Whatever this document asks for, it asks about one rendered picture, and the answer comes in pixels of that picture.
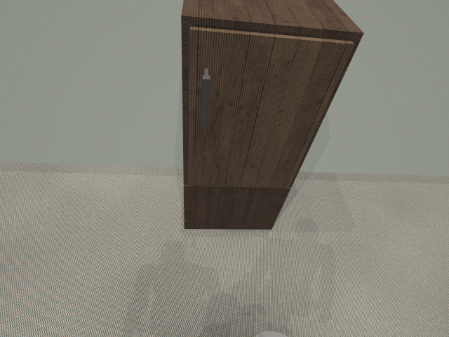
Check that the cupboard door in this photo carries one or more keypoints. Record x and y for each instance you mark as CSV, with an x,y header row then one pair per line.
x,y
267,95

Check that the handle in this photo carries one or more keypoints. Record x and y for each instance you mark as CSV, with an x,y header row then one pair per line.
x,y
205,98

